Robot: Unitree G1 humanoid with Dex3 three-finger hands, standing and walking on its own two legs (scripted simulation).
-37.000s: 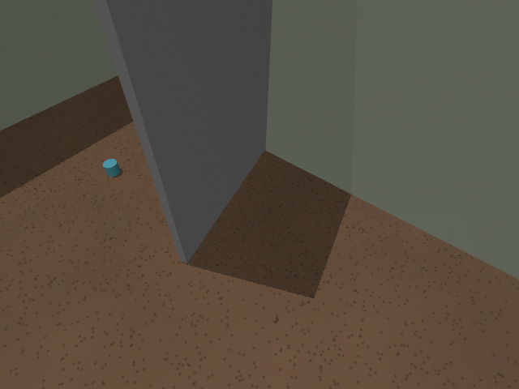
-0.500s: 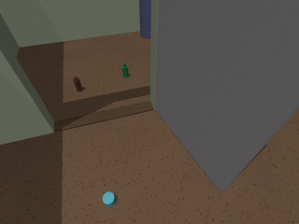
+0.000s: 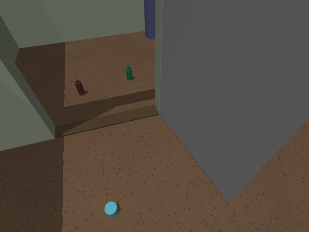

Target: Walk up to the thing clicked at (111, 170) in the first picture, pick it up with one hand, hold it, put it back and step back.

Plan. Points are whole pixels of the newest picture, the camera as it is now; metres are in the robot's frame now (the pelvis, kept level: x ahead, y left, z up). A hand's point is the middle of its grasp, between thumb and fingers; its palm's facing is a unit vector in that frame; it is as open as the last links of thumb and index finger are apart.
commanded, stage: stand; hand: left
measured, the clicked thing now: (111, 209) +0.38 +0.27 -0.75
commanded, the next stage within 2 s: none
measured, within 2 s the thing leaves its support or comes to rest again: neither
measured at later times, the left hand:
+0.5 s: hand out of the picture +0.08 +0.25 -0.15, palm faces +0.01 -0.94 -0.35, open 7.4 cm
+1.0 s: hand out of the picture +0.08 +0.24 -0.15, palm faces +0.00 -0.94 -0.34, open 7.4 cm
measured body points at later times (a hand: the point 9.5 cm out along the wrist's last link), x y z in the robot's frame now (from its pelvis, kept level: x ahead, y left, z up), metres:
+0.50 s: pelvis +0.00 -0.01 +0.00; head +0.01 -0.02 +0.45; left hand +0.08 +0.29 -0.13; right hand +0.07 -0.31 -0.14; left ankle -0.03 +0.15 -0.75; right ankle +0.04 -0.12 -0.75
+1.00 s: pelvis +0.01 -0.01 +0.00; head +0.02 -0.02 +0.45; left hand +0.08 +0.29 -0.13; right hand +0.07 -0.31 -0.14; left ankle -0.03 +0.15 -0.75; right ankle +0.04 -0.12 -0.75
